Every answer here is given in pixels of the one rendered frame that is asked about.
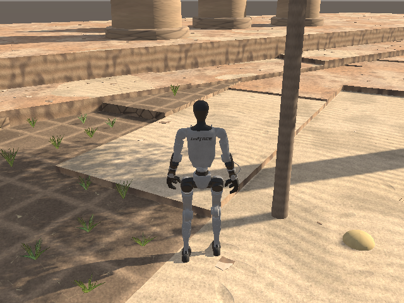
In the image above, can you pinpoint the right robot upper arm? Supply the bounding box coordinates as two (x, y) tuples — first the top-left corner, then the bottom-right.
(215, 128), (231, 163)

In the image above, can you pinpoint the robot left forearm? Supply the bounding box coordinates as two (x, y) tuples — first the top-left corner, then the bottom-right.
(167, 153), (179, 178)

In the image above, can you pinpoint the robot right hand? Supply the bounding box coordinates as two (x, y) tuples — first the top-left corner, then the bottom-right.
(225, 178), (239, 194)

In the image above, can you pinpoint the left robot upper arm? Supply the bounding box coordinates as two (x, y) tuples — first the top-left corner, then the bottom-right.
(172, 128), (188, 162)

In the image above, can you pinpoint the left robot foot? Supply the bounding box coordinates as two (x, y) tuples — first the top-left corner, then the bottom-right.
(182, 246), (191, 263)

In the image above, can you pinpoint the robot left hand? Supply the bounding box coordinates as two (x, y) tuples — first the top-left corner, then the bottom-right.
(167, 176), (181, 189)

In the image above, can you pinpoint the robot left shin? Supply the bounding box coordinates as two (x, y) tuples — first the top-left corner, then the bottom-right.
(182, 210), (191, 254)

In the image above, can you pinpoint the robot right forearm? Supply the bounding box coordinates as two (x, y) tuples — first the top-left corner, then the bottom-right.
(225, 153), (237, 181)

